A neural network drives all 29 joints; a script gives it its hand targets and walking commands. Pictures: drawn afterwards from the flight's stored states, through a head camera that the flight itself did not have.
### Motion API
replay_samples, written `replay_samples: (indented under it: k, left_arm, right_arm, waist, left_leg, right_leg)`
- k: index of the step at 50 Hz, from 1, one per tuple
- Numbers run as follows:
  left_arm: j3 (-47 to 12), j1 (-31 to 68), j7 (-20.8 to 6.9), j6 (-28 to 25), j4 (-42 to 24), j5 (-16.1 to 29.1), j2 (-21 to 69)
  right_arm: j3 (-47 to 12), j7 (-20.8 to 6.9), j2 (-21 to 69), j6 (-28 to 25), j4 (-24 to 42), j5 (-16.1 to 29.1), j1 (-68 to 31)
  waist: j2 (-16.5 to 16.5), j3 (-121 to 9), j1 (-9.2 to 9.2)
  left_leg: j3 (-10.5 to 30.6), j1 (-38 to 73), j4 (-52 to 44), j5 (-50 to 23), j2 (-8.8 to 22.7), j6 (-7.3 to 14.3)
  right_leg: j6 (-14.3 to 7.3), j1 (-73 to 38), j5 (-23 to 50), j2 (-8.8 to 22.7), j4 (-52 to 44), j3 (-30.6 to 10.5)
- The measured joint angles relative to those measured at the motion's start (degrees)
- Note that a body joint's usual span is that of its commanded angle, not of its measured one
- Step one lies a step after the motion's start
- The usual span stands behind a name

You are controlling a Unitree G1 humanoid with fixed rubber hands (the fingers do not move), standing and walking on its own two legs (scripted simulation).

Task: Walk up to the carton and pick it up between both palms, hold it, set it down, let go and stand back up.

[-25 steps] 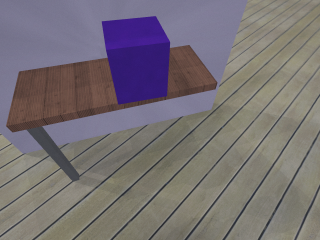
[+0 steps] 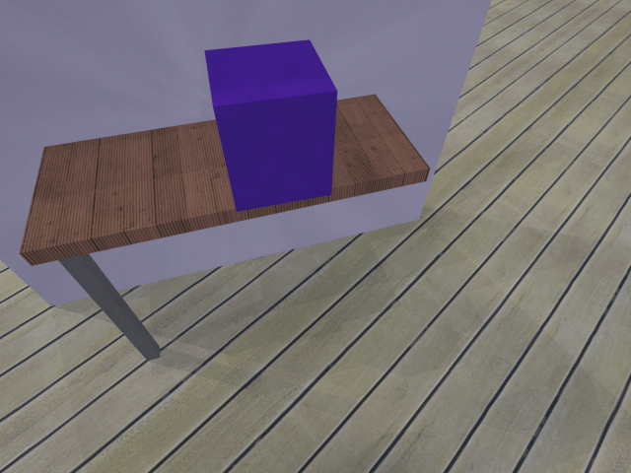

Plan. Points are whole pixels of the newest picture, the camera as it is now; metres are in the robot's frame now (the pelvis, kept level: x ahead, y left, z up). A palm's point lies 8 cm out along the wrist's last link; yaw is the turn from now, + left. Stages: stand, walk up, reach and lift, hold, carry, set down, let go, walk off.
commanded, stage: stand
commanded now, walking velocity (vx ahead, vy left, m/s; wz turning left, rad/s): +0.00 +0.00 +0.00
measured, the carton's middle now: (272, 127) +0.73 +0.09 +0.00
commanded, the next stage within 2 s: walk up in 1.42 s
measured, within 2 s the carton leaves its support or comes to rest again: neither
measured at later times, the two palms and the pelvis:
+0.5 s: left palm out of the picture -0.02 +0.19 -0.15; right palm out of the picture -0.01 -0.20 -0.15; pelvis +0.00 +0.00 +0.00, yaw +0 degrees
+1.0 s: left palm out of the picture -0.03 +0.19 -0.15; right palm out of the picture -0.03 -0.19 -0.15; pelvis +0.00 +0.00 +0.00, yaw +0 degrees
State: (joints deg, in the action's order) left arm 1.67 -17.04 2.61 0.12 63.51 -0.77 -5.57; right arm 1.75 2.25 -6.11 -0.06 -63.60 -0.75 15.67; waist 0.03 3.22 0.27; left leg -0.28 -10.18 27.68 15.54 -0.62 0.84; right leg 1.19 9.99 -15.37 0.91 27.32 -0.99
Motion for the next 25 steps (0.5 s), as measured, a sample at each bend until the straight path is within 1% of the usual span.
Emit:
replay_samples:
  k: [13,25]
  left_arm:
    - [-0.30,0.21,0.44,0.12,1.85,-0.13,0.63]
    - [-0.74,-0.04,0.37,0.04,2.99,-0.01,0.90]
  right_arm:
    - [-0.26,0.19,0.53,0.03,-2.17,-0.10,0.04]
    - [-0.53,0.29,0.72,-0.02,-2.66,0.02,-0.13]
  waist:
    - [0.05,0.51,0.02]
    - [0.34,0.32,0.05]
  left_leg:
    - [-0.02,0.40,-0.60,-0.25,-0.10,-0.02]
    - [-0.10,0.91,-0.89,-0.22,-0.02,-0.05]
  right_leg:
    - [0.06,-0.28,0.10,0.12,-0.32,-0.07]
    - [0.07,-0.77,0.17,0.07,-0.70,-0.17]
